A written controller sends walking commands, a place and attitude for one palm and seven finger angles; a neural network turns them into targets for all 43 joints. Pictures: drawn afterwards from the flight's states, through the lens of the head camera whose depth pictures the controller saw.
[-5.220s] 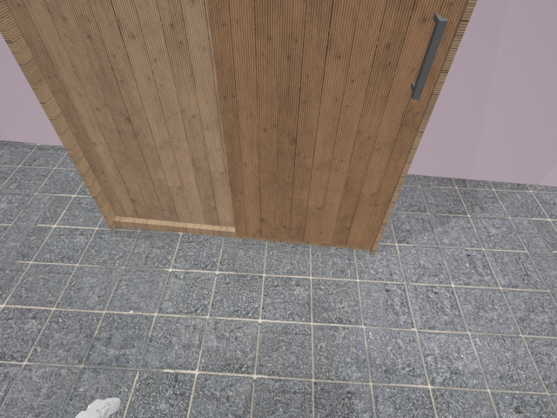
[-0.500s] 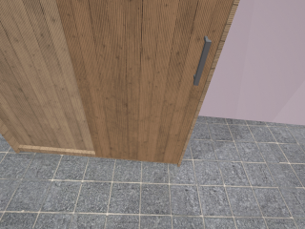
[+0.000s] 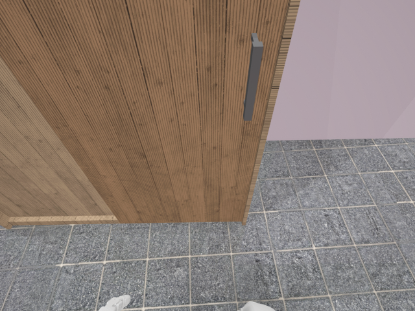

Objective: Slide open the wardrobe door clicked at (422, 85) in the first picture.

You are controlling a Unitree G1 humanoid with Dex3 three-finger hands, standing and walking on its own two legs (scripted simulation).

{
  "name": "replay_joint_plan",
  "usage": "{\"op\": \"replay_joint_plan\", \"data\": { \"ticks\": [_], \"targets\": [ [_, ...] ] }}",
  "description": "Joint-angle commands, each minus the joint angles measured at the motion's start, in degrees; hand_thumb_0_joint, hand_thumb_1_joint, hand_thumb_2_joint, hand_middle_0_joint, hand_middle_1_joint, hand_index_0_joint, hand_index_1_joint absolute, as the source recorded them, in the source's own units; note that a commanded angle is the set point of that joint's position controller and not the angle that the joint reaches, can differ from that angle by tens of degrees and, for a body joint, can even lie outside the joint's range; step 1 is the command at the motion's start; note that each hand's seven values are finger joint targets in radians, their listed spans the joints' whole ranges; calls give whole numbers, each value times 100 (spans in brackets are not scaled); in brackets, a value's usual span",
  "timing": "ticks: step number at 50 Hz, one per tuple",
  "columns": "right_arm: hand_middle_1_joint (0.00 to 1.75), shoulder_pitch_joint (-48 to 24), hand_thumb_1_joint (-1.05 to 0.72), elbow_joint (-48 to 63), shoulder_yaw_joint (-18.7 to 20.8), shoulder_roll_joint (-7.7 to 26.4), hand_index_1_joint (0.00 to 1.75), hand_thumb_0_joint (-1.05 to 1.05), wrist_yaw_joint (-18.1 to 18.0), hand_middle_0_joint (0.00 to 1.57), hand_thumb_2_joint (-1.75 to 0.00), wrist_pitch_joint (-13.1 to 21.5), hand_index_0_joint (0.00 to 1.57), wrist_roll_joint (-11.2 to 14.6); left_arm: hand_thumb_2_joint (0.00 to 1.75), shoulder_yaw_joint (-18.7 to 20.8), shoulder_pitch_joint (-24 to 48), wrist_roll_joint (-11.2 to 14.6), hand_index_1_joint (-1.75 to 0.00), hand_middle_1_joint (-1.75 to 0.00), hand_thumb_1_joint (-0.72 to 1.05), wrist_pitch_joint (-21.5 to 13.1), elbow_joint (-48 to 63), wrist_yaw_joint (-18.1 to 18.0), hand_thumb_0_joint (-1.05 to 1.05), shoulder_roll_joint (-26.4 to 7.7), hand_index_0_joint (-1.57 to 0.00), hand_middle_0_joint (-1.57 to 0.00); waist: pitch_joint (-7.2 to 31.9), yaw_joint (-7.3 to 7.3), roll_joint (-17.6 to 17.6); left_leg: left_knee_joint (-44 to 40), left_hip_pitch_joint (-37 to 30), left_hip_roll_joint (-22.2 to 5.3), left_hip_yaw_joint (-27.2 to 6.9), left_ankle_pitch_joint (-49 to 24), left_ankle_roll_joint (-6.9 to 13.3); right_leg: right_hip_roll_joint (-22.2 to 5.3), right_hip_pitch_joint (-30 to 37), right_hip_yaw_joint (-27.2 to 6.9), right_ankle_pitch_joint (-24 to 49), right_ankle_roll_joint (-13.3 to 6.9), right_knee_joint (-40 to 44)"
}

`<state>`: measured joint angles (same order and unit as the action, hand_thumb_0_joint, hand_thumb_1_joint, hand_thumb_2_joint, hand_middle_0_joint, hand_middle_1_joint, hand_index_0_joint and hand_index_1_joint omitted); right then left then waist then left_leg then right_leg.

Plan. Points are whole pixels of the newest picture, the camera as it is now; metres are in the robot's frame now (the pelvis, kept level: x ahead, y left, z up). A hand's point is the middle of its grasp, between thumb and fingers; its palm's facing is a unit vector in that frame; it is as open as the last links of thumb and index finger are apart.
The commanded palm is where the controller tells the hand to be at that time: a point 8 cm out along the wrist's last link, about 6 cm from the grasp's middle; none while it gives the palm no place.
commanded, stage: come to a stop and stand still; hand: right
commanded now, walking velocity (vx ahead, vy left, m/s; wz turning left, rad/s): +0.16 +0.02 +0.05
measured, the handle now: (250, 80) +0.56 -0.09 +0.13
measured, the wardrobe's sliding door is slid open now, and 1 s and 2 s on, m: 0.00 0.00 0.00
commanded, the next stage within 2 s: look again from close up in 1.60 s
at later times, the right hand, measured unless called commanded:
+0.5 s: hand (283, 308) +0.15 -0.15 -0.15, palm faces +0.02 +0.97 -0.23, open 7.3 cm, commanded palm none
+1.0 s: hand out of the picture +0.02 -0.19 -0.15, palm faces +0.08 +0.98 -0.17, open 7.4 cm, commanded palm none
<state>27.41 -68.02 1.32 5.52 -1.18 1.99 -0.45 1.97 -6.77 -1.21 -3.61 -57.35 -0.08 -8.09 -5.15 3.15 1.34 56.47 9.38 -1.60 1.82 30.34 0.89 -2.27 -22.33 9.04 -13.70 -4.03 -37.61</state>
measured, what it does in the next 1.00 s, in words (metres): steps on the spot: left foot, then right foot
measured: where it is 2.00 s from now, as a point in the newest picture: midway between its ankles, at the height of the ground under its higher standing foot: outside the picture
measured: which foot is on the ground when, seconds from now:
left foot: up 0.00-0.36, down 0.38-0.78, up 0.80-1.00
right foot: down 0.00-0.42, up 0.44-0.74, down 0.76-1.00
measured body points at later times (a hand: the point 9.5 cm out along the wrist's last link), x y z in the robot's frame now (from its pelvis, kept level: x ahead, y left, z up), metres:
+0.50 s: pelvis +0.07 +0.03 +0.01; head +0.09 +0.05 +0.46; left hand +0.06 +0.24 -0.16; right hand +0.15 -0.20 -0.13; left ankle +0.11 +0.13 -0.72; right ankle +0.04 -0.09 -0.69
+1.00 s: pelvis +0.03 -0.01 +0.03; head +0.03 -0.02 +0.48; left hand +0.04 +0.21 -0.13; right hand +0.01 -0.24 -0.14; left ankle +0.02 +0.12 -0.69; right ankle +0.00 -0.12 -0.72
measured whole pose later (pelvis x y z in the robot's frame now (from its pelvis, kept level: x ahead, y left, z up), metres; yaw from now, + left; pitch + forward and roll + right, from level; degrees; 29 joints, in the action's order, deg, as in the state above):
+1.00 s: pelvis +0.03 -0.01 +0.03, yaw -1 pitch +0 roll +0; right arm 17.5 -63.0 2.7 10.4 -0.3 -2.1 -1.2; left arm 1.4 -17.5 -1.6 -0.5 -61.4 -2.1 -7.1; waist 0.3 0.4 2.0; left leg 42.2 17.8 -1.7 1.7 21.6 -2.0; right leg -0.3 -6.4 3.2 -14.0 -1.1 -20.9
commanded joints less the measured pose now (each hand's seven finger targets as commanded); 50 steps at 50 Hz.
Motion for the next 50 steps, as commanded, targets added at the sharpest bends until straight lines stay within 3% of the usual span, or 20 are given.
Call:
{"op": "replay_joint_plan", "data": {
  "ticks": [1, 5, 11, 14, 17, 18, 19, 20, 21, 23, 26, 32, 34, 36, 38, 39, 40, 43, 46, 50],
  "targets": [
    [30, -443, -90, 581, 159, 464, 30, 0, 28, 20, -90, 69, 20, -74, 90, 111, -1197, 32, -30, -30, 90, 15, -149, -153, 0, -723, -20, -20, 109, -538, -416, 1686, 2034, -461, -232, -661, 0, -1873, 1074, -2070, 1305, -665, 2371],
    [30, -16, -90, 532, 177, 200, 30, 0, 52, 20, -90, -144, 20, -128, 90, 71, -988, 18, -30, -30, 90, -64, -131, -155, 0, -451, -20, -20, 309, -149, -599, 681, 1332, -468, -42, -1137, -111, -1313, 369, -1103, 1358, -424, 2573],
    [30, -618, -90, 802, 133, 370, 30, 0, -48, 20, -90, -321, 20, -81, 90, 57, -861, 4, -30, -30, 90, 99, -107, -221, 0, -642, -20, -20, 376, -188, -609, -1020, 1070, -313, 26, -1416, -300, -1381, 826, -933, 3240, -470, 2068],
    [30, -1010, -90, 1005, 156, 627, 30, 0, -73, 20, -90, -350, 20, -83, 90, 139, -968, -2, -30, -30, 90, 238, -185, -241, 0, -769, -20, -20, 211, -302, -873, -1630, 945, -232, 115, -1124, -255, -1488, 966, -1104, 3422, -506, 1777],
    [30, -991, -90, 1100, 221, 763, 30, 0, -79, 20, -90, -307, 20, -89, 90, 211, -1030, 10, -30, -30, 90, 331, -209, -226, 0, -829, -20, -20, 290, -203, -783, -2655, 428, -192, 138, -1994, -196, -1265, 926, -1075, 2949, -250, 1333],
    [30, -985, -90, 1111, 249, 892, 30, 0, -88, 20, -90, -261, 20, -100, 90, 224, -1068, 26, -30, -30, 90, 354, -203, -208, 0, -746, -20, -20, 363, -194, -520, -3042, 204, -337, -29, -2842, -155, -1019, 850, -944, 2438, -22, 1041],
    [30, -962, -90, 1153, 276, 1171, 30, 0, -114, 20, -90, -196, 20, -124, 90, 211, -1207, 61, -30, -30, 90, 369, -159, -182, 0, -566, -20, -20, 540, -237, 163, -3028, -179, -908, -753, -4475, 67, -603, 481, -696, 1489, 252, 522],
    [30, -1030, -90, 1152, 307, 1396, 30, 0, -117, 20, -90, -179, 20, -117, 90, 189, -1276, 87, -30, -30, 90, 403, -118, -154, 0, -366, -20, -20, 596, -313, 749, -3031, -232, -1697, -1230, -5793, 533, -113, 188, -310, -117, 475, 74],
    [30, -992, -90, 1191, 304, 1463, 30, 0, -110, 20, -90, -185, 20, -95, 90, 198, -1261, 91, -30, -30, 90, 478, -90, -168, 0, -298, -20, -20, 734, -244, 704, -3282, -117, -2116, -1277, -6227, 991, 96, 220, -374, -1587, 539, -703],
    [30, -1261, -90, 1268, 332, 1384, 30, 0, -158, 20, -90, -204, 20, -97, 90, 238, -1041, 69, -30, -30, 90, 643, -64, -188, 0, -368, -20, -20, 784, -193, 872, -3602, 235, -2031, -1355, -5350, 1241, 80, -1, -901, -1975, 541, -2121],
    [30, -1611, -90, 1416, 352, 1300, 30, 0, -185, 20, -90, -217, 20, -105, 90, 251, -1175, 56, -30, -30, 90, 659, -100, -133, 0, -386, -20, -20, 803, -320, 615, -3571, 192, -1712, -949, -4664, 1063, 45, -216, -968, -1471, 604, -2560],
    [30, -1389, -90, 1373, 426, 1397, 30, 0, -154, 20, -90, -225, 20, -169, 90, 177, -988, 60, -30, -30, 90, 530, 62, -61, 0, -346, -20, -20, 963, -79, 985, -3767, -119, -1547, -1170, -3095, 963, 72, 174, -708, -1398, 631, -592],
    [30, -1484, -90, 1317, 412, 1385, 30, 0, -129, 20, -90, -239, 20, -148, 90, 146, -1282, 79, -30, -30, 90, 478, -34, -72, 0, -296, -20, -20, 995, -212, 961, -3720, 147, -1377, -1056, -2497, 779, 146, 785, -571, -958, 600, 346],
    [30, -1648, -90, 1304, 353, 1227, 30, 0, -102, 20, -90, -285, 20, -69, 90, 98, -1742, 66, -30, -30, 90, 415, -251, -86, 0, -335, -20, -20, 921, -433, 589, -3502, 925, -959, -732, -1164, 330, 113, 1796, -610, -138, 535, 1487],
    [30, -1625, -90, 1370, 220, 705, 30, 0, -44, 20, -90, -346, 20, 8, 90, 169, -1462, -31, -30, -30, 90, 360, -112, -133, 0, -907, -20, -20, 282, -379, -1319, -2485, 1506, -141, 16, -720, -192, -1260, 964, -2350, -1502, 61, 2772],
    [30, -1719, -90, 1334, 211, 706, 30, 0, -11, 20, -90, -337, 20, -43, 90, 148, -1039, -37, -30, -30, 90, 372, 32, -157, 0, -985, -20, -20, -80, -300, -1325, -2072, 1078, -106, 36, -958, -218, -1550, 85, -2558, -2097, -157, 3153],
    [30, -1691, -90, 1204, 220, 742, 30, 0, -5, 20, -90, -371, 20, -97, 90, 117, -750, -52, -30, -30, 90, 327, 42, -179, 0, -906, -20, -20, -217, -274, -1608, -1670, 961, -161, -99, -934, -236, -1452, -144, -2567, -2171, -199, 3355],
    [30, -1299, -90, 964, 201, 705, 30, 0, 74, 20, -90, -370, 20, -133, 90, 80, -800, -34, -30, -30, 90, 292, -8, -226, 0, -862, -20, -20, -451, -229, -1050, -865, 1431, -13, -160, -964, -215, -1208, 333, -2084, -1625, -248, 3152],
    [30, -1338, -90, 918, 156, 649, 30, 0, 112, 20, -90, -268, 20, -122, 90, 101, -1225, -24, -30, -30, 90, 245, -177, -246, 0, -835, -20, -20, -261, -417, -768, -1133, 1881, -88, -46, -896, -271, -1204, 1461, -1909, -381, -350, 2835],
    [30, -1438, -90, 911, 87, 561, 30, 0, 92, 20, -90, -218, 20, -46, 90, 110, -1502, -42, -30, -30, 90, 247, -367, -275, 0, -847, -20, -20, 60, -553, -970, -2163, 1333, -79, 72, -589, -279, -1263, 1915, -1813, 1731, -455, 2236]
  ]
}}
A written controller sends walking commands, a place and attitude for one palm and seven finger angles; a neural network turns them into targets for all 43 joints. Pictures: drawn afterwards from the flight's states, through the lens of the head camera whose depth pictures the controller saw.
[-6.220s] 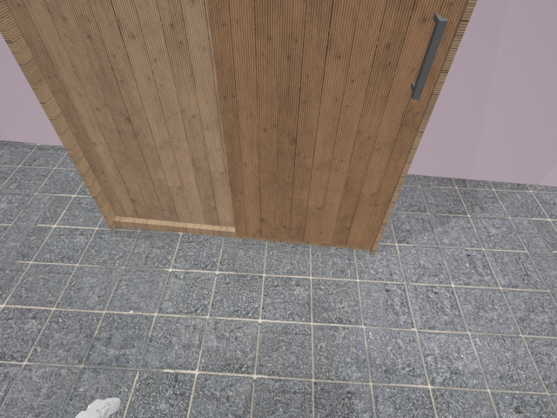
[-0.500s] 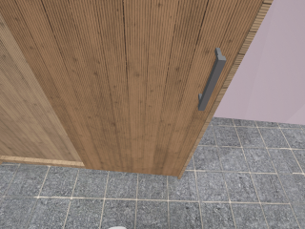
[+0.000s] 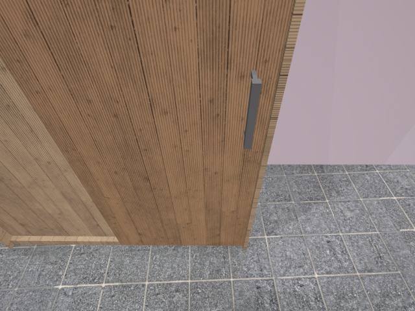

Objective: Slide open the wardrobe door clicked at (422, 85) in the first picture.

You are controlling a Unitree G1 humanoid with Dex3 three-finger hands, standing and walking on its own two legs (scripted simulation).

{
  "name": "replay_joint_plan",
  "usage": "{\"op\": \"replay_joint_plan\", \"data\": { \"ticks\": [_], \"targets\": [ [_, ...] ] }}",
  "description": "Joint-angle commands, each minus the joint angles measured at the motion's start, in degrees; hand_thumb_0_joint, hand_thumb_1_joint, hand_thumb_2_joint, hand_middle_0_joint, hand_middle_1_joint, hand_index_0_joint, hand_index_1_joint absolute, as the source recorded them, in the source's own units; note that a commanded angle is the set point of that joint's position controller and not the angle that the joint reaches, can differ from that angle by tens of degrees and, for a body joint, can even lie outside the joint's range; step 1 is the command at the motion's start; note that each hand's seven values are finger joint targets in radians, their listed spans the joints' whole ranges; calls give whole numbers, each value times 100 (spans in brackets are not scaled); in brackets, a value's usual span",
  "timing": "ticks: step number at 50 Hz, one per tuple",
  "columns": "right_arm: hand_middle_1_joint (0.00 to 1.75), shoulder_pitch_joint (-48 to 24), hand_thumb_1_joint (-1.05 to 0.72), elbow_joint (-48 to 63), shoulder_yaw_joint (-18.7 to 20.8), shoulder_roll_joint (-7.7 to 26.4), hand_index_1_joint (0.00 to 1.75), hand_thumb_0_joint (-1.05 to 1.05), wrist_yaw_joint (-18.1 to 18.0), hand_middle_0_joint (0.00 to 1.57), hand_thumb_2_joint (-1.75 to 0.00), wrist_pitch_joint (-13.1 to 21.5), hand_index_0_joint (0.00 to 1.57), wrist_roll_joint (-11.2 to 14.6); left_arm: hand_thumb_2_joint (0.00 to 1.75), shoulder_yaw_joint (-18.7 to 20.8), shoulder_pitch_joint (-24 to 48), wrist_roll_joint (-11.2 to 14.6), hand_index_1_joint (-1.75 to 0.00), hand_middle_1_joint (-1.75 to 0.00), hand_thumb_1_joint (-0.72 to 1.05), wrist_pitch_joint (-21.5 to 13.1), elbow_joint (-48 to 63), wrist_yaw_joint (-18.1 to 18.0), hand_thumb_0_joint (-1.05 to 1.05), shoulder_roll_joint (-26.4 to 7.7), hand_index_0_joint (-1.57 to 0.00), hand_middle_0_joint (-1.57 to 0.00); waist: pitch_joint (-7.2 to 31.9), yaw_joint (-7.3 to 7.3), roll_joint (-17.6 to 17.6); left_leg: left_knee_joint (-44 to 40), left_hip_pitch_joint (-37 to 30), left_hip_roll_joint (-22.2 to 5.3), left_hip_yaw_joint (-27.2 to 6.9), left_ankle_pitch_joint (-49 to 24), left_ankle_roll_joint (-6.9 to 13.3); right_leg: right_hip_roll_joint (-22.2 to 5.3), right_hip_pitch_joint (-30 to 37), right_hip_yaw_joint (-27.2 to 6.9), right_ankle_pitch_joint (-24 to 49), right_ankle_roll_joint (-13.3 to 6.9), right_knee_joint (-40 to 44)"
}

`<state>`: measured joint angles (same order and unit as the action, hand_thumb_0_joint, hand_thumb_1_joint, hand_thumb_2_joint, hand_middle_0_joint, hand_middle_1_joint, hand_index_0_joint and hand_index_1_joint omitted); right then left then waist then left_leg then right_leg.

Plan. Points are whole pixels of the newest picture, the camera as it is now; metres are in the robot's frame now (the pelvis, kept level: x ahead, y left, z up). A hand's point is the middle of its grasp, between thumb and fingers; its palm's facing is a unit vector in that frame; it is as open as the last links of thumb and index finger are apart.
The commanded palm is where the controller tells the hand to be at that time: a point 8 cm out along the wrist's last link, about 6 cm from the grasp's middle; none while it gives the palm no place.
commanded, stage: come to a stop and stand still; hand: right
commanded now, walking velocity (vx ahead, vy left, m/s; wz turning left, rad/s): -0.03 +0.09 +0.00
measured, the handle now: (250, 112) +0.53 -0.07 +0.11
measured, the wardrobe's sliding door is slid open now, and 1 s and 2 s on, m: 0.00 0.00 0.00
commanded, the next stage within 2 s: look again from close up in 0.60 s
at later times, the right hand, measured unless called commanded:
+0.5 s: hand out of the picture +0.04 -0.15 -0.17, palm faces +0.03 +0.97 -0.25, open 7.3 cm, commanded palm none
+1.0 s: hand out of the picture +0.00 -0.15 -0.18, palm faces +0.03 +0.98 -0.19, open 7.3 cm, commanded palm none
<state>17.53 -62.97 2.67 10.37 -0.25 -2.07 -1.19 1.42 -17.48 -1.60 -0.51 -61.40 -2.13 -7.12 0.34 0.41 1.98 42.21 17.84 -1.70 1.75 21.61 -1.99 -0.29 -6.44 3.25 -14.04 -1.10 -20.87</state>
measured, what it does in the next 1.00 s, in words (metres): steps on the spot: left foot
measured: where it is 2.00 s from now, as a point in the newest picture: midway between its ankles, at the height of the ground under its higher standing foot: outside the picture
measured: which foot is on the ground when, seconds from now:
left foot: up 0.00-0.08, down 0.10-1.00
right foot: down 0.00-1.00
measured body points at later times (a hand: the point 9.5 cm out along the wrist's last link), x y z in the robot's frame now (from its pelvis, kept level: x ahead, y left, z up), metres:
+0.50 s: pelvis +0.01 +0.03 -0.01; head +0.01 +0.06 +0.44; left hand +0.00 +0.24 -0.19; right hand +0.04 -0.20 -0.15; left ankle -0.01 +0.12 -0.75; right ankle -0.03 -0.11 -0.75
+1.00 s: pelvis +0.00 +0.03 -0.01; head +0.02 +0.03 +0.44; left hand +0.00 +0.25 -0.17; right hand +0.00 -0.20 -0.16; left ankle -0.01 +0.12 -0.75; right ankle -0.03 -0.11 -0.75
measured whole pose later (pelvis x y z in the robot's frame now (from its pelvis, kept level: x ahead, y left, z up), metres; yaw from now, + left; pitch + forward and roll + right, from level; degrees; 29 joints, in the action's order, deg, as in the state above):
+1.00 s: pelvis +0.00 +0.03 -0.01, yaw +0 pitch -1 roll +0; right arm 16.2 -63.5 -0.1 8.7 -1.6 1.2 -0.4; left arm -0.6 -15.9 -0.9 -1.1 -64.4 -1.9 -8.5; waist -2.2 0.5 -0.3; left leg 27.3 10.6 0.9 3.4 15.9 2.4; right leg -2.0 -7.9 1.9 -17.0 1.4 -25.9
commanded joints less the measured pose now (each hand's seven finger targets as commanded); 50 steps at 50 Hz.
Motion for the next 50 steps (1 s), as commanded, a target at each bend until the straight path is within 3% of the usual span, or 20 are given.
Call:
{"op": "replay_joint_plan", "data": {
  "ticks": [1, 3, 4, 5, 6, 7, 8, 9, 10, 13, 15, 17, 19, 26, 31, 50],
  "targets": [
    [30, -272, -90, 332, -46, 74, 30, 0, -15, 20, -90, 190, 20, 44, 90, 173, -389, 9, -30, -30, 90, -53, 6, -75, 0, -979, -20, -20, -362, -199, -1014, -1088, 184, -34, 125, 36, 20, -1437, 310, -1163, 2158, -710, 365],
    [30, 182, -90, 123, -35, 102, 30, 0, -42, 20, -90, 237, 20, 45, 90, 178, -359, 67, -30, -30, 90, -57, -52, -87, 0, -942, -20, -20, -50, -26, -750, -2130, -722, -40, 143, -1187, 56, -1177, 52, -889, 2242, -435, -126],
    [30, 347, -90, 34, -25, 258, 30, 0, -82, 20, -90, 280, 20, 46, 90, 150, -359, 114, -30, -30, 90, -78, -67, -61, 0, -782, -20, -20, 65, 3, -394, -2333, -1343, -301, -211, -1816, 139, -946, -390, -681, 1844, -210, -373],
    [30, 858, -90, -233, -75, 468, 30, 0, -371, 20, -90, 368, 20, -35, 90, 75, 484, 183, -30, -30, 90, -180, 334, 21, 0, -900, -20, -20, -458, 313, 63, -2238, -741, -730, -689, -3679, 242, -644, -829, -145, 981, 107, -1338],
    [30, 513, -90, -5, -167, 657, 30, 0, -311, 20, -90, 442, 20, 14, 90, 1, 162, 109, -30, -30, 90, -78, 503, 73, 0, -454, -20, -20, -364, -85, 388, -2517, -464, -1063, -976, -1714, 509, -293, -972, -149, -898, 123, -1304],
    [30, 249, -90, 140, -166, 556, 30, 0, -261, 20, -90, 444, 20, -5, 90, -13, -42, 65, -30, -30, 90, -41, 359, 107, 0, -375, -20, -20, -339, -155, 152, -2588, -253, -935, -923, -593, 727, -212, -799, -97, -842, 104, -1352],
    [30, 197, -90, 158, -127, 532, 30, 0, -265, 20, -90, 486, 20, 11, 90, -41, -327, 57, -30, -30, 90, -41, 228, 138, 0, -393, -20, -20, -18, -280, 512, -2541, -373, -814, -935, -625, 814, -278, -734, -140, -578, 82, -1304],
    [30, 100, -90, 173, -130, 503, 30, 0, -263, 20, -90, 541, 20, 23, 90, -53, -513, 32, -30, -30, 90, -51, 173, 149, 0, -341, -20, -20, 198, -319, 254, -2300, -563, -783, -755, -1213, 828, -253, -553, -106, -338, 71, -1184],
    [30, 86, -90, 210, -139, 465, 30, 0, -262, 20, -90, 550, 20, 44, 90, -76, -581, 45, -30, -30, 90, -87, 168, 143, 0, -361, -20, -20, 262, -312, 217, -2134, -643, -753, -715, -1415, 796, -284, -512, -215, -114, 59, -1008],
    [30, 141, -90, 169, -185, 346, 30, 0, -238, 20, -90, 530, 20, 75, 90, -111, -523, 66, -30, -30, 90, -167, 92, 77, 0, -453, -20, -20, 55, -187, -531, -1641, -727, -468, -450, -2173, 626, -539, -483, -444, 973, 3, -632],
    [30, 229, -90, 107, -175, 345, 30, 0, -236, 20, -90, 533, 20, 67, 90, -131, -519, 71, -30, -30, 90, -173, 80, 35, 0, -480, -20, -20, -62, -122, -375, -1510, -880, -455, -367, -2757, 582, -580, -579, -416, 1353, 4, -644],
    [30, 267, -90, 56, -183, 359, 30, 0, -241, 20, -90, 517, 20, 74, 90, -138, -491, 85, -30, -30, 90, -145, 68, 9, 0, -485, -20, -20, -249, -119, 49, -1606, -858, -515, -417, -2987, 569, -529, -635, -375, 981, 30, -584],
    [30, 265, -90, 58, -186, 363, 30, 0, -240, 20, -90, 504, 20, 67, 90, -150, -486, 83, -30, -30, 90, -124, 28, 10, 0, -420, -20, -20, -479, -106, 202, -1748, -772, -547, -462, -2861, 565, -479, -695, -344, 658, 40, -479],
    [30, 187, -90, 162, -150, 468, 30, 0, -233, 20, -90, 452, 20, 69, 90, -162, -427, 67, -30, -30, 90, -100, -105, 14, 0, -493, -20, -20, -508, -72, -60, -1913, -725, -515, -503, -2061, 557, -471, -589, -356, 566, 47, -294],
    [30, 175, -90, 185, -124, 544, 30, 0, -219, 20, -90, 459, 20, 63, 90, -154, -377, 69, -30, -30, 90, -115, -117, 6, 0, -538, -20, -20, -310, -57, -89, -1904, -921, -541, -511, -2350, 563, -476, -523, -341, 696, 56, -287],
    [30, 137, -90, 151, -143, 585, 30, 0, -181, 20, -90, 410, 20, 47, 90, -134, -174, 81, -30, -30, 90, -124, -160, 1, 0, -707, -20, -20, -357, -25, -259, -2027, -795, -483, -512, -1711, 525, -539, -482, -423, 644, 11, -124]
  ]
}}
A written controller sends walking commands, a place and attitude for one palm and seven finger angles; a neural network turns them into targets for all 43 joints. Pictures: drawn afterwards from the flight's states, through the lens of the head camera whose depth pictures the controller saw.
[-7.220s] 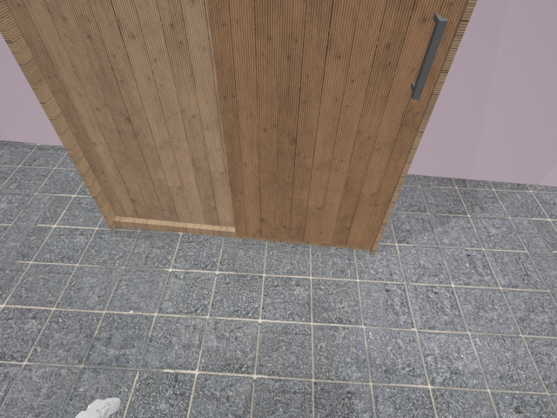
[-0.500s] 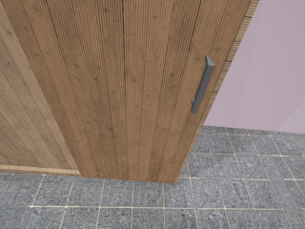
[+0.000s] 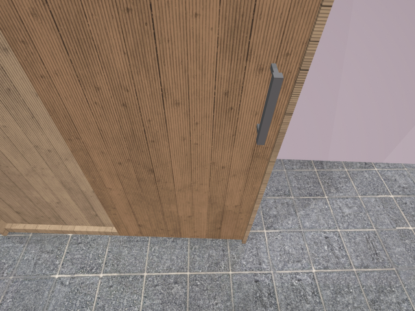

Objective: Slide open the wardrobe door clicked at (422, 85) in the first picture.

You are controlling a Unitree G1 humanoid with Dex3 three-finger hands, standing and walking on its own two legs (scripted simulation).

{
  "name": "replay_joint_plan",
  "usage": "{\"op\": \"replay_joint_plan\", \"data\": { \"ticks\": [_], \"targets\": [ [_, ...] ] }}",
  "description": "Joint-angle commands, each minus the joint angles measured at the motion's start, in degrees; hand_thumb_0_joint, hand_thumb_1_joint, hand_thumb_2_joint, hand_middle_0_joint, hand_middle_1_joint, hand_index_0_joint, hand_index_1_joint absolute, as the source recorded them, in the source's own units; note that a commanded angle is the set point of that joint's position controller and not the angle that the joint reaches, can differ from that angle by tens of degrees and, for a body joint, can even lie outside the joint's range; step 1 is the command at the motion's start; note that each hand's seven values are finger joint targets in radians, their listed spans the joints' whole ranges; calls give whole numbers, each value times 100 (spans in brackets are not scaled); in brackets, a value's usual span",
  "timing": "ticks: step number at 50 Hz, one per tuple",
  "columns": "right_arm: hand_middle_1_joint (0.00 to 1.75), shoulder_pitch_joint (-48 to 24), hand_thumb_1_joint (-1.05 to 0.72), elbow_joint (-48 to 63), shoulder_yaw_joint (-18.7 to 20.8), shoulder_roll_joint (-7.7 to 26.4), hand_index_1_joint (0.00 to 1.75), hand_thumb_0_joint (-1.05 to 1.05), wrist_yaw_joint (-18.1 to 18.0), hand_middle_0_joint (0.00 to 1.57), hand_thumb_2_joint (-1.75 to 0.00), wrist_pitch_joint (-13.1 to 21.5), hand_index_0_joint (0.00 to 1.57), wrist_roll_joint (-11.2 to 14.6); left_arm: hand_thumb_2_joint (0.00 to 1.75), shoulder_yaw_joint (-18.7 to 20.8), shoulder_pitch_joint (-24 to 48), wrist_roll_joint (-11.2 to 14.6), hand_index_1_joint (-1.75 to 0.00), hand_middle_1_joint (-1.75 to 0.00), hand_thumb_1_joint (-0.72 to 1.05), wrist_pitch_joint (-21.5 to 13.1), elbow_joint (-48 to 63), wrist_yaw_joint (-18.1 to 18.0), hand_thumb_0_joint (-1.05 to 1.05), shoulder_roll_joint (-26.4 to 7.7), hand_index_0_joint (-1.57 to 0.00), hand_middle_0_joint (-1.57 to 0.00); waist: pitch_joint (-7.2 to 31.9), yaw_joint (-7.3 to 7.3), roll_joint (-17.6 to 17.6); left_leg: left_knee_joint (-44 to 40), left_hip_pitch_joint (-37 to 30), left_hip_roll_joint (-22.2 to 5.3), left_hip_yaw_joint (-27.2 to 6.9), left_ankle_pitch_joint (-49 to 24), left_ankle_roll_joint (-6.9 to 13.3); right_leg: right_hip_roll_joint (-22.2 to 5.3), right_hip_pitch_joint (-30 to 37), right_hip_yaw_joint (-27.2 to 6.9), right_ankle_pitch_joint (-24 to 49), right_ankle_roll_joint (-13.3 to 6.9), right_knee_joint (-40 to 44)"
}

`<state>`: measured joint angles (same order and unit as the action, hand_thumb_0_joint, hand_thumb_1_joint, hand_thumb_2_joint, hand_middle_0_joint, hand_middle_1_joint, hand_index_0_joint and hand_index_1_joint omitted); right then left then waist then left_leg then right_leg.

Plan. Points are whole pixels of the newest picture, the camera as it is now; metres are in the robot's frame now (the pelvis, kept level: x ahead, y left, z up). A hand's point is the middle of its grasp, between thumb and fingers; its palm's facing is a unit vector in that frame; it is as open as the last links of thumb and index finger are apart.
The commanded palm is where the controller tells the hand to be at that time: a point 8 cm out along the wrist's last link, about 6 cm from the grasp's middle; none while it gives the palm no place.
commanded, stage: look again from close up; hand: right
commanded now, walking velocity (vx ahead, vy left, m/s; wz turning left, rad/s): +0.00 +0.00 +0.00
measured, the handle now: (266, 107) +0.53 -0.10 +0.12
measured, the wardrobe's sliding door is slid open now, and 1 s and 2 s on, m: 0.00 0.00 0.00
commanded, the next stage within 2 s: shuffle to correct the standing spot in 0.44 s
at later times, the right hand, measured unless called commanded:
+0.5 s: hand out of the picture +0.02 -0.20 -0.17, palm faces +0.02 +0.97 -0.23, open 7.4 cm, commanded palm none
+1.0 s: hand out of the picture +0.01 -0.18 -0.19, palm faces +0.07 +0.99 -0.14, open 7.3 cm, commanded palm none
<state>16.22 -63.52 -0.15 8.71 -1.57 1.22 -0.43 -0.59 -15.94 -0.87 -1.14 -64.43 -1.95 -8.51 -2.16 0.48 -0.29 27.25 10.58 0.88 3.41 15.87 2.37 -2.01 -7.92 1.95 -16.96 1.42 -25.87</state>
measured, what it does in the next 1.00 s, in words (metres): shifts its weight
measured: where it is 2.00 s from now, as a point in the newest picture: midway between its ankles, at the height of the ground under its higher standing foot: outside the picture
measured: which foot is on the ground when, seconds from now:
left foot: down 0.00-1.00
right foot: down 0.00-1.00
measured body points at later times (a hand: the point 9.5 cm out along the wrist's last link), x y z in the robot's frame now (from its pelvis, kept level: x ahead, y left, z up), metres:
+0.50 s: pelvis +0.00 -0.01 +0.00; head +0.01 -0.01 +0.45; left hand +0.01 +0.21 -0.16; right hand +0.02 -0.26 -0.15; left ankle -0.01 +0.09 -0.74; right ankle -0.03 -0.13 -0.74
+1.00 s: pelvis +0.05 -0.02 -0.01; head +0.09 -0.04 +0.44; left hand +0.04 +0.19 -0.16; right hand +0.01 -0.23 -0.18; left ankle -0.01 +0.09 -0.73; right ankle -0.03 -0.13 -0.74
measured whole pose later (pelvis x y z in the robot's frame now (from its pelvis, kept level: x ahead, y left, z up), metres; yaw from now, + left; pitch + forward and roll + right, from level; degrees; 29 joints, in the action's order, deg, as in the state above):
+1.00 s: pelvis +0.05 -0.02 -0.01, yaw -1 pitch +1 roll +1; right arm 19.2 -64.5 1.1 7.8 -2.0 0.4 -0.3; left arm -0.1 -16.6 -0.6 -1.3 -64.9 -3.1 -6.0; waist -3.2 0.6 1.8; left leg 34.7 10.9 0.0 4.0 21.4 0.6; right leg -1.9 -8.1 2.8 -24.0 0.0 -32.9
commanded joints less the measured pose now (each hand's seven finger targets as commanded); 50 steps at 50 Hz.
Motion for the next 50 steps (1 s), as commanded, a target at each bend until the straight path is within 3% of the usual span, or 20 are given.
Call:
{"op": "replay_joint_plan", "data": {
  "ticks": [1, 27, 29, 31, 34, 37, 40, 43, 44, 45, 46, 47, 49, 50],
  "targets": [
    [30, 243, -90, 200, 142, 771, 30, 0, -47, 20, -90, 80, 20, -27, 90, 72, -306, 3, -30, -30, 90, -60, 140, -18, 0, -576, -20, -20, -121, -37, 23, -524, -40, -738, -678, -1117, 91, -375, -323, -292, 918, -236, 392],
    [30, -71, -90, 286, 174, 1002, 30, 0, -15, 20, -90, 55, 20, -35, 90, 113, -48, -3, -30, -30, 90, -96, 184, 4, 0, -865, -20, -20, -30, -7, 33, -469, -116, -766, -641, -1087, 42, -410, -299, -439, 1130, -304, 565],
    [30, 150, -90, 184, 118, 686, 30, 0, -16, 20, -90, -11, 20, -58, 90, 56, -244, -28, -30, -30, 90, -51, 89, 19, 0, -554, -20, -20, 45, -10, 87, -399, -92, -682, -561, -214, 21, -416, -290, -388, 481, -326, 508],
    [30, 198, -90, 186, 135, 711, 30, 0, 18, 20, -90, -57, 20, -79, 90, 80, -247, -56, -30, -30, 90, -8, 112, 45, 0, -596, -20, -20, -254, 0, 107, -448, 164, -639, -581, 817, 44, -394, -561, -424, -363, -371, 512],
    [30, 278, -90, 224, 170, 710, 30, 0, 64, 20, -90, -67, 20, -95, 90, 114, -300, -78, -30, -30, 90, 9, 165, 61, 0, -605, -20, -20, -548, -19, 103, -403, 398, -567, -616, 1259, 104, -419, -798, -530, -885, -443, 494],
    [30, 464, -90, 211, 201, 668, 30, 0, 81, 20, -90, -17, 20, -92, 90, 125, -359, -69, -30, -30, 90, -49, 196, 46, 0, -613, -20, -20, -519, -4, -14, -176, 351, -563, -593, 712, 160, -482, -788, -539, -271, -502, 230],
    [30, 754, -90, 125, 254, 716, 30, 0, 68, 20, -90, 20, 20, -92, 90, 129, -419, -54, -30, -30, 90, -102, 216, 12, 0, -525, -20, -20, -364, 42, 305, -59, -123, -711, -678, -277, 284, -333, -1000, -172, 451, -444, -472],
    [30, 1082, -90, -8, 309, 776, 30, 0, -19, 20, -90, 51, 20, -63, 90, 81, -359, -17, -30, -30, 90, -120, 232, -42, 0, -281, -20, -20, -141, 88, 562, -41, -598, -1140, -1018, -2703, 463, -94, -1139, 225, 636, -226, -1071],
    [30, 1034, -90, 5, 289, 740, 30, 0, -47, 20, -90, 56, 20, -59, 90, 71, -407, 10, -30, -30, 90, -103, 209, -67, 0, -224, -20, -20, -105, 25, 519, 138, -610, -1121, -875, -3725, 440, -149, -961, 158, 891, -185, -901],
    [30, 879, -90, 41, 268, 670, 30, 0, -74, 20, -90, 56, 20, -39, 90, 73, -514, 36, -30, -30, 90, -95, 138, -88, 0, -250, -20, -20, -16, -73, 201, 423, -505, -982, -606, -4370, 311, -254, -603, 10, 1758, -165, -529],
    [30, 743, -90, 104, 247, 640, 30, 0, -95, 20, -90, 51, 20, -16, 90, 102, -633, 47, -30, -30, 90, -102, 72, -114, 0, -344, -20, -20, 95, -109, -139, 596, -338, -822, -375, -4425, 101, -353, -189, -80, 3114, -185, -400],
    [30, 673, -90, 162, 248, 647, 30, 0, -122, 20, -90, 39, 20, 3, 90, 145, -730, 50, -30, -30, 90, -100, 35, -152, 0, -494, -20, -20, 200, -130, -436, 665, -157, -713, -249, -4016, -28, -479, 213, -87, 4297, -250, -474],
    [30, 453, -90, 309, 320, 800, 30, 0, -157, 20, -90, 31, 20, 4, 90, 267, -785, 78, -30, -30, 90, -81, 66, -214, 0, -798, -20, -20, 270, -182, -824, 758, 240, -521, -80, -2955, -121, -722, 810, -226, 6097, -407, -515],
    [30, 369, -90, 374, 334, 793, 30, 0, -164, 20, -90, 2, 20, 6, 90, 305, -808, 84, -30, -30, 90, -56, 78, -225, 0, -842, -20, -20, 291, -188, -978, 814, 456, -450, 14, -2185, -177, -845, 1017, -317, 6629, -499, -516]
  ]
}}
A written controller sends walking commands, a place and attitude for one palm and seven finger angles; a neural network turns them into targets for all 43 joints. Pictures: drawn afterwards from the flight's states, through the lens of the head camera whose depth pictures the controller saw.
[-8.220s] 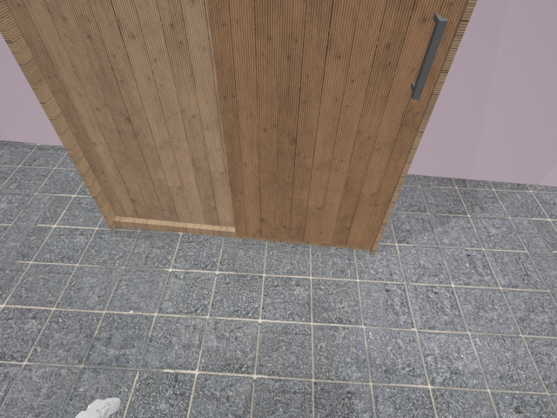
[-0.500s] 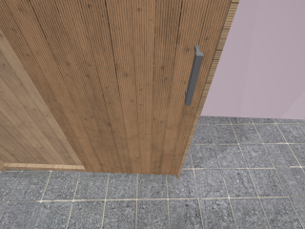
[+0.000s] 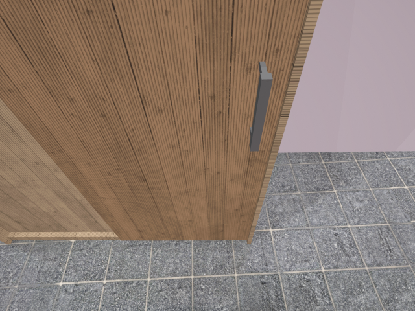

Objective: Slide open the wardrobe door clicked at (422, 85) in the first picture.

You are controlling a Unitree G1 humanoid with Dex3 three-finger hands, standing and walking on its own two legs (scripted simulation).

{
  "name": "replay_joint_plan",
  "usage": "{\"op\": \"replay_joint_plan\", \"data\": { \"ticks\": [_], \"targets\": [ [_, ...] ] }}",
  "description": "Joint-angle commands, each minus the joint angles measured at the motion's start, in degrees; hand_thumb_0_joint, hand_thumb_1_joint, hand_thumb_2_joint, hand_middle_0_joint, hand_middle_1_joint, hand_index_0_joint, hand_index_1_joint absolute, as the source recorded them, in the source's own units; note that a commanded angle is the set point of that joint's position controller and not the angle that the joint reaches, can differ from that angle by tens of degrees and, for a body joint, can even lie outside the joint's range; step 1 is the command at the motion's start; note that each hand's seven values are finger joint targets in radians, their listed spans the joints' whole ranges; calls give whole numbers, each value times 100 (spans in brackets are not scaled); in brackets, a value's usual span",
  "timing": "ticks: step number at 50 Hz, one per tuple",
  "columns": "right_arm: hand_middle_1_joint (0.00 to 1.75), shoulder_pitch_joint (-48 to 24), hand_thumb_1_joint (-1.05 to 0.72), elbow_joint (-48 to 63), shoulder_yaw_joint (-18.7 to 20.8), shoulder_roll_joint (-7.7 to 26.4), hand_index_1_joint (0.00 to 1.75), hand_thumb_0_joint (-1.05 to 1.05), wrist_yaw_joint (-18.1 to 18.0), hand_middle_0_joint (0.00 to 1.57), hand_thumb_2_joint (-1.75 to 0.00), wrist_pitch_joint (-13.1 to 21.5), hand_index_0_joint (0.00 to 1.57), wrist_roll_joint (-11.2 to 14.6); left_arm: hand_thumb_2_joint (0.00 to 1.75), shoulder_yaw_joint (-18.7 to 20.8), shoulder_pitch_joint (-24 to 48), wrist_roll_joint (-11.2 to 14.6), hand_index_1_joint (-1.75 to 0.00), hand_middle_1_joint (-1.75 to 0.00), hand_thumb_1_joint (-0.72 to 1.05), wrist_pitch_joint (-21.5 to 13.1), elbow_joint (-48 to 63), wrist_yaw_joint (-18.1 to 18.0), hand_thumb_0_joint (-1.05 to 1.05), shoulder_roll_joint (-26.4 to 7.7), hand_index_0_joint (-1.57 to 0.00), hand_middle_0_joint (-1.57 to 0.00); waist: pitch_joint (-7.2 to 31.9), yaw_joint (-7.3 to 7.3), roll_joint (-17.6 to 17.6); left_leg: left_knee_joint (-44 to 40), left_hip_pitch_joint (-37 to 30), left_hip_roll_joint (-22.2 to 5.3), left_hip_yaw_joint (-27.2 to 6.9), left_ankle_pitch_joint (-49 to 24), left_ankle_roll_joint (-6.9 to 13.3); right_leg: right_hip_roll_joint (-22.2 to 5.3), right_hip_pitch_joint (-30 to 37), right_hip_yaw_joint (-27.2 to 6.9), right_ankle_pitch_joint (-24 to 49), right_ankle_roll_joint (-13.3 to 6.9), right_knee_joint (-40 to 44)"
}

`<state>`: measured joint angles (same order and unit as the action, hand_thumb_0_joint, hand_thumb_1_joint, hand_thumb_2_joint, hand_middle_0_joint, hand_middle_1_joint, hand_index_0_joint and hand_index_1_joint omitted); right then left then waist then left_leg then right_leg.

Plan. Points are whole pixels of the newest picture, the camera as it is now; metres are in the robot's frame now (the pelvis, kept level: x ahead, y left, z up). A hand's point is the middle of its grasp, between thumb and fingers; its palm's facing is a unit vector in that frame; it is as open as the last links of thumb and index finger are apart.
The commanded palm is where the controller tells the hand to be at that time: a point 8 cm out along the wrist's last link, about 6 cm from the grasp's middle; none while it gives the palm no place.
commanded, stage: come to a stop and stand still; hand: right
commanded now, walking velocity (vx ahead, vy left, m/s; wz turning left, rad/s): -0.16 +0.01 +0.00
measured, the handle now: (258, 110) +0.48 -0.08 +0.12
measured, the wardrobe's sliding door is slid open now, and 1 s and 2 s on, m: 0.00 0.00 0.00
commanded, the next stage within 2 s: look again from close up in 1.98 s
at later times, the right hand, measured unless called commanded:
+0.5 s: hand out of the picture +0.04 -0.21 -0.16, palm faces +0.01 +0.97 -0.24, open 7.4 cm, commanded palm none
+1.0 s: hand out of the picture -0.05 -0.24 -0.16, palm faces -0.03 +0.97 -0.24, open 7.4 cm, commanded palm none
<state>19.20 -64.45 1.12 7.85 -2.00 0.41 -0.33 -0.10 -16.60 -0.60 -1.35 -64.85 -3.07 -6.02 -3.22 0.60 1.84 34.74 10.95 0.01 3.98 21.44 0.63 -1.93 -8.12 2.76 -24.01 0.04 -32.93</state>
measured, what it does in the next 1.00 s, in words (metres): steps on the spot: right foot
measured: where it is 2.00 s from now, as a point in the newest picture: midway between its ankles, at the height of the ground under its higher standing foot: outside the picture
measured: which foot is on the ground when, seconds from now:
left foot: down 0.00-1.00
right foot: down 0.00-0.22, up 0.24-0.38, down 0.40-1.00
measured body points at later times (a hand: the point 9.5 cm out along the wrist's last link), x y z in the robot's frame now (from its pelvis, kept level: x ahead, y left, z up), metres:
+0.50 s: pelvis -0.03 -0.02 +0.00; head -0.05 -0.02 +0.45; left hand +0.06 +0.22 -0.14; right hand +0.04 -0.26 -0.14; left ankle -0.03 +0.10 -0.73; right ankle -0.01 -0.09 -0.73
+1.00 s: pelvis -0.05 -0.04 +0.01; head -0.04 -0.04 +0.46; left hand -0.06 +0.21 -0.14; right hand -0.04 -0.29 -0.14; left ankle -0.03 +0.10 -0.73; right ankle -0.01 -0.09 -0.73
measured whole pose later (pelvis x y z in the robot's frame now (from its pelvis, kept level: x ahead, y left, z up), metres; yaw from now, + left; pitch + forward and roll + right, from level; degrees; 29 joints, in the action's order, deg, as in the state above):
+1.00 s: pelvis -0.05 -0.04 +0.01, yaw +2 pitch -1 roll +0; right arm 17.9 -60.8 -0.6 12.4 -1.2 0.2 -0.8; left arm 0.1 -17.7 -0.8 -0.5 -62.0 -0.6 -13.4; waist -2.0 0.0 -0.4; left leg 25.7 12.4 -1.6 -0.4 12.6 -0.2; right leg 4.6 -13.4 3.7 -9.5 -5.9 -23.6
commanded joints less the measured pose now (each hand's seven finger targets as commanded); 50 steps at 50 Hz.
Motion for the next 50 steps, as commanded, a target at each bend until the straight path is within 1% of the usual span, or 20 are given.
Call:
{"op": "replay_joint_plan", "data": {
  "ticks": [1, 3, 5, 6, 7, 10, 11, 12, 13, 15, 18, 19, 20, 21, 23, 24, 28, 35, 42, 50],
  "targets": [
    [30, -32, -90, 528, 204, 744, 30, 0, -122, 20, -90, 39, 20, -9, 90, 271, -779, 51, -30, -30, 90, -10, 146, -114, 0, -1036, -20, -20, 269, -218, -1133, 111, 699, -258, 24, -1605, -45, -995, 1134, -548, 7628, -484, 302],
    [30, -139, -90, 601, 183, 507, 30, 0, -88, 20, -90, -26, 20, -35, 90, 297, -721, 1, -30, -30, 90, 20, 162, -104, 0, -1005, -20, -20, 66, -219, -1203, 23, 1158, -174, 45, -35, -66, -1184, 1410, -755, 7568, -732, 446],
    [30, -96, -90, 641, 209, 451, 30, 0, -55, 20, -90, -39, 20, -84, 90, 324, -612, -24, -30, -30, 90, 29, 286, -94, 0, -987, -20, -20, -24, -134, -871, -374, 889, -213, 44, -311, -40, -1108, 1125, -617, 6925, -711, 409],
    [30, 79, -90, 632, 232, 477, 30, 0, -50, 20, -90, -29, 20, -107, 90, 322, -522, -12, -30, -30, 90, 30, 363, -89, 0, -969, -20, -20, 82, -33, -658, -645, 478, -254, 36, -1128, -13, -964, 818, -513, 6437, -592, 263],
    [30, 321, -90, 582, 260, 591, 30, 0, -57, 20, -90, -7, 20, -117, 90, 327, -433, 3, -30, -30, 90, 27, 454, -79, 0, -933, -20, -20, 358, 65, -346, -672, -143, -455, -121, -2829, 30, -747, 373, -294, 5534, -423, 49],
    [30, 556, -90, 508, 240, 931, 30, 0, -86, 20, -90, 51, 20, -101, 90, 260, -209, 32, -30, -30, 90, 76, 605, -13, 0, -485, -20, -20, 616, 164, 951, -597, -1212, -1666, -915, -6191, 732, 3, -1046, 36, 263, 0, -530],
    [30, 632, -90, 524, 240, 1187, 30, 0, -284, 20, -90, 146, 20, -198, 90, 323, 609, 105, -30, -30, 90, -35, 1131, 47, 0, -883, -20, -20, 762, 251, 1024, -301, -1782, -1370, -1485, -9451, 405, 374, -1811, 452, -684, 134, -1037],
    [30, 863, -90, 815, 270, 1370, 30, 0, -278, 20, -90, 215, 20, -156, 90, 298, 586, 51, -30, -30, 90, -39, 1384, 141, 0, -599, -20, -20, 1192, 361, 1626, -118, -2422, -1601, -1425, -9799, 459, 235, -2265, -27, -472, -91, -1552],
    [30, 859, -90, 819, 214, 1105, 30, 0, -276, 20, -90, 244, 20, -171, 90, 272, 723, 77, -30, -30, 90, -14, 1436, 142, 0, -691, -20, -20, 1165, 374, 952, -253, -2374, -1662, -1360, -9169, 673, 208, -2404, -138, -502, -145, -1929],
    [30, 373, -90, 1027, 215, 1181, 30, 0, -268, 20, -90, 259, 20, -161, 90, 218, 655, 98, -30, -30, 90, -27, 1442, 211, 0, -531, -20, -20, 1263, 183, 342, -264, -1962, -1575, -1120, -7462, 891, 152, -2005, -147, -355, -147, -1270],
    [30, -522, -90, 1263, 119, 1191, 30, 0, -201, 20, -90, 149, 20, -42, 90, 239, -178, 35, -30, -30, 90, 8, 1139, 210, 0, -804, -20, -20, 884, -397, -51, -208, -49, -979, -594, -3748, 534, 120, 54, -136, 1686, -147, 645],
    [30, -506, -90, 1264, 97, 1100, 30, 0, -163, 20, -90, 104, 20, -14, 90, 282, -306, -15, -30, -30, 90, -35, 1117, 205, 0, -1042, -20, -20, 771, -341, -537, -102, 241, -672, -411, -2403, 261, -274, 196, -524, 2765, -317, 577],
    [30, -376, -90, 1297, 99, 975, 30, 0, -162, 20, -90, 31, 20, 17, 90, 288, -112, -39, -30, -30, 90, -52, 1250, 186, 0, -1390, -20, -20, 621, -155, -1162, -177, 394, -331, -256, -717, 26, -967, -169, -1416, 3304, -717, 850],
    [30, -317, -90, 1302, 95, 973, 30, 0, -156, 20, -90, -7, 20, -18, 90, 277, 234, -70, -30, -30, 90, -5, 1358, 187, 0, -1526, -20, -20, 225, -23, -862, -399, 243, -195, -258, 109, 19, -1134, -812, -1579, 2367, -932, 1096],
    [30, -407, -90, 1179, 23, 925, 30, 0, -94, 20, -90, -38, 20, -108, 90, 225, 623, -58, -30, -30, 90, 28, 1448, 192, 0, -1330, -20, -20, -774, 29, -814, -746, 410, -224, -371, 100, 101, -734, -1534, -1518, 420, -717, 1543],
    [30, -358, -90, 1163, 3, 974, 30, 0, -55, 20, -90, -8, 20, -123, 90, 205, 605, -53, -30, -30, 90, 26, 1475, 195, 0, -1314, -20, -20, -943, 38, -773, -897, 453, -264, -487, -62, 148, -578, -1645, -1396, 194, -636, 1610],
    [30, -327, -90, 1162, -10, 1075, 30, 0, 20, 20, -90, 36, 20, -95, 90, 215, 430, -53, -30, -30, 90, 38, 1422, 230, 0, -1434, -20, -20, -516, -75, -226, -1300, 621, -382, -730, 389, 177, -401, -1141, -1162, -520, -462, 1753],
    [30, -139, -90, 1097, -5, 1098, 30, 0, 52, 20, -90, 74, 20, -93, 90, 188, 276, -57, -30, -30, 90, 5, 1238, 240, 0, -1478, -20, -20, 78, -83, -87, -1403, 422, -434, -839, 412, 172, -378, -879, -1121, -314, -452, 1760],
    [30, -48, -90, 843, -7, 1131, 30, 0, 56, 20, -90, 86, 20, -73, 90, 172, 183, -31, -30, -30, 90, -66, 929, 215, 0, -1565, -20, -20, 83, -22, -341, -1197, 189, -408, -810, -80, 228, -488, -957, -1391, -289, -483, 2011],
    [30, -46, -90, 568, -61, 1173, 30, 0, 29, 20, -90, 110, 20, -73, 90, 150, 89, -3, -30, -30, 90, -92, 630, 201, 0, -1581, -20, -20, -45, -14, -134, -1287, 132, -511, -906, -336, 253, -495, -891, -1394, 34, -456, 1996]
  ]
}}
